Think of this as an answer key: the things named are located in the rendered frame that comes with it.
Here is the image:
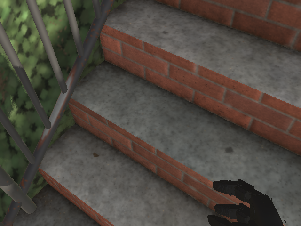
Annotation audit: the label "right robot hand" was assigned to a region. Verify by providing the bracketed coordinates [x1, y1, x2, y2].
[207, 179, 286, 226]

